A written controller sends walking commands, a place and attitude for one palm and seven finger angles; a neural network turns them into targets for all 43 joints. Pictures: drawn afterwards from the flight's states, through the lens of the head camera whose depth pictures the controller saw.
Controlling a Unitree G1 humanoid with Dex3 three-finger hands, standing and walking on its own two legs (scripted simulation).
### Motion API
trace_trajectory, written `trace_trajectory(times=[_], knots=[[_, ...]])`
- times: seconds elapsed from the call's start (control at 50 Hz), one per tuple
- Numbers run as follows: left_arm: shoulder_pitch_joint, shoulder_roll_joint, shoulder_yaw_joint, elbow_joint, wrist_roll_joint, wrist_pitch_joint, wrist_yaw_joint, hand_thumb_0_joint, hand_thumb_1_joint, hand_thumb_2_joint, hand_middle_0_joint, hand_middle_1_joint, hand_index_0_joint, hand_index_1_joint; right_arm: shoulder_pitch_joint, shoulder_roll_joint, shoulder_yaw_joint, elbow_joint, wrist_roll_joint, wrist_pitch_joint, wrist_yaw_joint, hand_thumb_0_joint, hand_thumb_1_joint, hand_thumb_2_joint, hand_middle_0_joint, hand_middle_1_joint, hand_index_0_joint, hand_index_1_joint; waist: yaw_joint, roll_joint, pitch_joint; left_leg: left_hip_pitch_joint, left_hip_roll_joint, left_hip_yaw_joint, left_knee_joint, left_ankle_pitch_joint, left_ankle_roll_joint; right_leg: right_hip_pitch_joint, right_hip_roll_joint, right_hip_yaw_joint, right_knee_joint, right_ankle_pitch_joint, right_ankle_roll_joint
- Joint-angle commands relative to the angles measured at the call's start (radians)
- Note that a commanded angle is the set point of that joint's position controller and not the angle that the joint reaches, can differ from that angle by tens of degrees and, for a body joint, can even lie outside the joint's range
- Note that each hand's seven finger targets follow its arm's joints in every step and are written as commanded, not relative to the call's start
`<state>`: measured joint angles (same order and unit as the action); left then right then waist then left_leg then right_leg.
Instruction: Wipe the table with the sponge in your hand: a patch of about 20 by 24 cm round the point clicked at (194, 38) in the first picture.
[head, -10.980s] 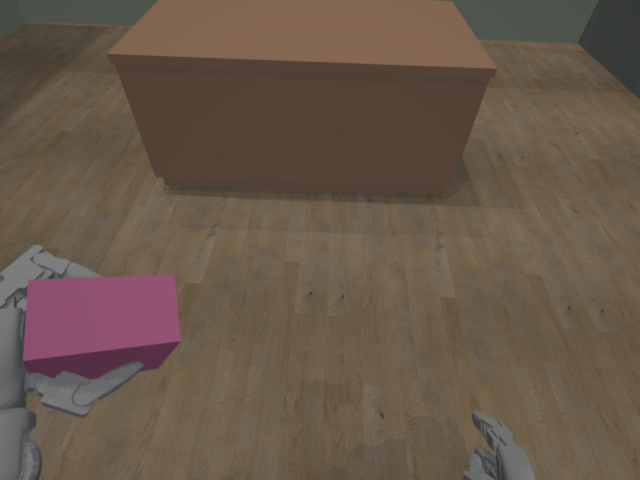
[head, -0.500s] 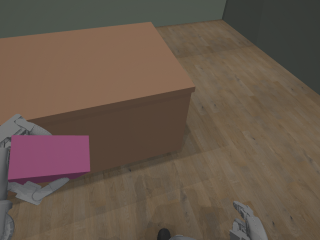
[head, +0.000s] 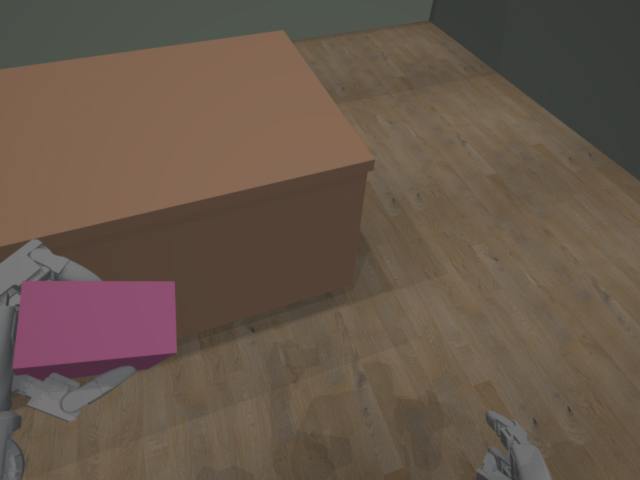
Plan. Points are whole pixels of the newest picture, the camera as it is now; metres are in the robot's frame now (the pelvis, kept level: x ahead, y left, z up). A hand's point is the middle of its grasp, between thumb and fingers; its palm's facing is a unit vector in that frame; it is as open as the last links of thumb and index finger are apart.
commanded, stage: come to a stop and stand still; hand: left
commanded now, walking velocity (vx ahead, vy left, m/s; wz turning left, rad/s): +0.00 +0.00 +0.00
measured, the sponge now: (117, 331) +0.23 +0.20 +0.14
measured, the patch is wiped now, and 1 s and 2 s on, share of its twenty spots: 0.00 0.00 0.00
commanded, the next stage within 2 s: look again from close up in 0.54 s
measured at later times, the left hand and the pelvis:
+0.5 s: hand (38, 326) +0.23 +0.27 +0.15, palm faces +0.36 -0.83 -0.42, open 10.5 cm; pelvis +0.01 +0.03 +0.00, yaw +0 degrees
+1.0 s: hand (26, 340) +0.22 +0.28 +0.14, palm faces +0.31 -0.86 -0.42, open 10.5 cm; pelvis +0.00 +0.04 +0.00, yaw +0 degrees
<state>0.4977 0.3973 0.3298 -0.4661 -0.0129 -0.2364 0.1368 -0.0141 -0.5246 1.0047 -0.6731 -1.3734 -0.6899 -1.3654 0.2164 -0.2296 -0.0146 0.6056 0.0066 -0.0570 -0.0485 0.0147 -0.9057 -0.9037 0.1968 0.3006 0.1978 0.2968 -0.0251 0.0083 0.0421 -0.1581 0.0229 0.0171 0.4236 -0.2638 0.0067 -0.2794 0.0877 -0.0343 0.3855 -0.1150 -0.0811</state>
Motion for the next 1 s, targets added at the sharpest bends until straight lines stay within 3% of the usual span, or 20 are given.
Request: trace_trajectory(times=[0.0,0.02,0.06,0.16,0.2,0.3,0.42,0.6,0.62,0.64,0.66,0.68,0.7,0.76,0.8,0.84,0.88,0.9,0.94,0.98], knots=[[-0.033,0.157,0.147,-0.190,-0.019,-0.049,0.018,0.000,0.100,1.300,-1.200,-1.600,-1.200,-1.600,-0.087,-0.099,-0.021,-0.159,0.008,-0.054,-0.012,0.000,-0.900,-0.900,0.200,0.300,0.200,0.300,0.028,0.133,-0.125,-0.118,0.112,-0.086,-0.146,-0.027,0.032,0.183,-0.128,0.161,-0.029,-0.086,0.078],[-0.063,0.144,0.124,-0.215,-0.014,-0.053,0.020,0.000,0.100,1.300,-1.200,-1.600,-1.200,-1.600,-0.099,-0.094,-0.012,-0.161,0.006,-0.057,-0.016,0.000,-0.900,-0.900,0.200,0.300,0.200,0.300,0.025,0.143,-0.092,-0.162,0.124,-0.098,-0.154,-0.010,0.035,0.197,-0.117,0.130,0.006,-0.023,0.080],[-0.065,0.144,0.124,-0.190,-0.012,-0.050,0.024,0.000,0.100,1.300,-1.200,-1.600,-1.200,-1.600,-0.089,-0.095,-0.012,-0.155,0.006,-0.066,-0.020,0.000,-0.900,-0.900,0.200,0.300,0.200,0.300,0.027,0.091,-0.111,-0.181,0.119,-0.083,-0.119,0.031,0.032,0.231,-0.122,0.121,0.030,0.069,0.082],[-0.080,0.131,0.109,-0.190,-0.014,-0.045,0.022,0.000,0.100,1.300,-1.200,-1.600,-1.200,-1.600,-0.070,-0.095,-0.016,-0.145,0.003,-0.080,-0.015,0.000,-0.900,-0.900,0.200,0.300,0.200,0.300,0.021,0.022,-0.149,-0.140,0.069,-0.044,-0.043,0.052,0.011,0.227,-0.157,0.172,0.005,0.127,0.063],[-0.108,0.141,0.114,-0.212,-0.013,-0.047,0.022,0.000,0.100,1.300,-1.200,-1.600,-1.200,-1.600,-0.071,-0.098,-0.015,-0.144,-0.001,-0.080,-0.012,0.000,-0.900,-0.900,0.200,0.300,0.200,0.300,0.019,0.036,-0.152,-0.130,0.060,-0.041,-0.035,0.054,0.004,0.213,-0.165,0.182,-0.001,0.118,0.055],[-0.106,0.146,0.127,-0.201,-0.014,-0.050,0.023,0.000,0.100,1.300,-1.200,-1.600,-1.200,-1.600,-0.082,-0.093,-0.008,-0.148,-0.005,-0.075,-0.013,0.000,-0.900,-0.900,0.200,0.300,0.200,0.300,0.024,0.061,-0.138,-0.150,0.082,-0.063,-0.078,0.093,0.005,0.219,-0.135,0.135,0.033,0.133,0.065],[-0.075,0.131,0.120,-0.192,-0.022,-0.049,0.021,0.000,0.100,1.300,-1.200,-1.600,-1.200,-1.600,-0.082,-0.084,-0.006,-0.154,-0.001,-0.069,-0.014,0.000,-0.900,-0.900,0.200,0.300,0.200,0.300,0.020,0.047,-0.160,-0.135,0.092,-0.058,-0.053,0.213,-0.006,0.245,-0.137,0.110,0.070,0.245,0.066],[-0.102,0.132,0.122,-0.217,-0.020,-0.047,0.021,0.000,0.100,1.300,-1.200,-1.600,-1.200,-1.600,-0.089,-0.091,-0.007,-0.161,-0.004,-0.065,-0.016,0.000,-0.900,-0.900,0.200,0.300,0.200,0.300,0.022,0.066,-0.146,-0.165,0.088,-0.057,-0.068,0.116,-0.003,0.219,-0.136,0.116,0.066,0.168,0.068],[-1.197,0.952,0.721,-0.444,0.161,-0.143,0.018,0.000,0.100,1.300,-1.200,-1.600,-1.200,-1.600,0.114,-0.111,-0.023,-0.121,-0.057,-0.142,-0.002,0.000,-0.900,-0.900,0.200,0.300,0.200,0.300,0.040,-0.004,0.032,-0.319,0.070,-0.010,0.065,0.178,0.038,0.122,-0.095,0.130,0.058,0.080,0.133],[-0.631,0.324,0.308,0.166,0.013,-0.093,-0.045,0.000,0.100,1.300,-1.200,-1.600,-1.200,-1.600,-0.027,-0.004,0.000,-0.091,-0.009,-0.147,0.011,0.000,-0.900,-0.900,0.200,0.300,0.200,0.300,0.048,-0.004,-0.191,-0.125,0.019,-0.063,0.041,0.155,0.029,0.098,-0.189,0.170,0.041,0.065,0.008],[-0.407,0.218,0.229,0.141,-0.004,-0.091,-0.063,0.000,0.100,1.300,-1.200,-1.600,-1.200,-1.600,0.002,-0.068,-0.033,-0.160,0.000,-0.173,0.013,0.000,-0.900,-0.900,0.200,0.300,0.200,0.300,0.078,0.050,-0.140,-0.045,0.016,-0.017,0.023,0.156,0.002,0.104,-0.175,0.292,0.001,0.159,0.015],[-0.336,0.163,0.152,0.025,-0.035,-0.109,-0.067,0.000,0.100,1.300,-1.200,-1.600,-1.200,-1.600,-0.009,-0.089,-0.034,-0.160,0.002,-0.167,0.028,0.000,-0.900,-0.900,0.200,0.300,0.200,0.300,0.057,0.103,-0.180,-0.053,0.011,-0.020,-0.006,0.091,0.006,0.176,-0.194,0.248,0.014,0.106,0.027],[-0.232,0.072,0.094,0.015,-0.049,-0.111,-0.068,0.000,0.100,1.300,-1.200,-1.600,-1.200,-1.600,-0.028,-0.074,-0.027,-0.177,0.010,-0.172,0.048,0.000,-0.900,-0.900,0.200,0.300,0.200,0.300,0.061,0.145,-0.194,-0.053,0.026,-0.030,-0.048,0.113,0.006,0.219,-0.173,0.197,0.045,0.089,0.026],[-0.120,0.105,0.078,-0.128,-0.045,-0.111,-0.049,0.000,0.100,1.300,-1.200,-1.600,-1.200,-1.600,-0.047,-0.093,-0.027,-0.192,0.015,-0.177,0.066,0.000,-0.900,-0.900,0.200,0.300,0.200,0.300,0.077,0.032,-0.148,-0.170,0.066,-0.059,-0.107,0.048,0.031,0.266,-0.138,0.145,0.085,0.009,0.058],[-0.112,0.162,0.146,-0.129,-0.040,-0.103,-0.033,0.000,0.100,1.300,-1.200,-1.600,-1.200,-1.600,-0.047,-0.101,-0.029,-0.193,0.014,-0.178,0.060,0.000,-0.900,-0.900,0.200,0.300,0.200,0.300,0.075,-0.010,-0.123,-0.197,0.065,-0.059,-0.123,0.027,0.027,0.260,-0.127,0.129,0.085,-0.003,0.060],[-0.133,0.179,0.179,-0.122,-0.042,-0.106,-0.027,0.000,0.100,1.300,-1.200,-1.600,-1.200,-1.600,-0.052,-0.095,-0.027,-0.198,0.013,-0.178,0.045,0.000,-0.900,-0.900,0.200,0.300,0.200,0.300,0.071,-0.066,-0.131,-0.190,0.059,-0.065,-0.109,0.014,0.028,0.253,-0.135,0.129,0.068,-0.007,0.062],[-0.176,0.193,0.195,-0.146,-0.043,-0.112,-0.025,0.000,0.100,1.300,-1.200,-1.600,-1.200,-1.600,-0.055,-0.093,-0.027,-0.199,0.009,-0.181,0.031,0.000,-0.900,-0.900,0.200,0.300,0.200,0.300,0.062,-0.045,-0.128,-0.152,0.043,-0.067,-0.086,0.016,0.027,0.217,-0.147,0.153,0.036,-0.007,0.055],[-0.224,0.227,0.219,-0.184,-0.041,-0.115,-0.024,0.000,0.100,1.300,-1.200,-1.600,-1.200,-1.600,-0.063,-0.093,-0.021,-0.201,0.007,-0.182,0.027,0.000,-0.900,-0.900,0.200,0.300,0.200,0.300,0.058,0.013,-0.114,-0.136,0.038,-0.064,-0.088,0.028,0.023,0.193,-0.146,0.157,0.033,0.001,0.050],[-0.233,0.193,0.194,-0.165,-0.040,-0.116,-0.025,0.000,0.100,1.300,-1.200,-1.600,-1.200,-1.600,-0.062,-0.086,-0.016,-0.197,0.005,-0.186,0.021,0.000,-0.900,-0.900,0.200,0.300,0.200,0.300,0.057,0.072,-0.125,-0.133,0.039,-0.064,-0.085,0.032,0.023,0.213,-0.149,0.151,0.037,0.016,0.048],[-0.246,0.166,0.164,-0.174,-0.040,-0.114,-0.025,0.000,0.100,1.300,-1.200,-1.600,-1.200,-1.600,-0.056,-0.087,-0.017,-0.194,0.004,-0.191,0.022,0.000,-0.900,-0.900,0.200,0.300,0.200,0.300,0.057,0.054,-0.135,-0.110,0.031,-0.059,-0.069,0.054,0.020,0.216,-0.150,0.156,0.025,0.035,0.047]])
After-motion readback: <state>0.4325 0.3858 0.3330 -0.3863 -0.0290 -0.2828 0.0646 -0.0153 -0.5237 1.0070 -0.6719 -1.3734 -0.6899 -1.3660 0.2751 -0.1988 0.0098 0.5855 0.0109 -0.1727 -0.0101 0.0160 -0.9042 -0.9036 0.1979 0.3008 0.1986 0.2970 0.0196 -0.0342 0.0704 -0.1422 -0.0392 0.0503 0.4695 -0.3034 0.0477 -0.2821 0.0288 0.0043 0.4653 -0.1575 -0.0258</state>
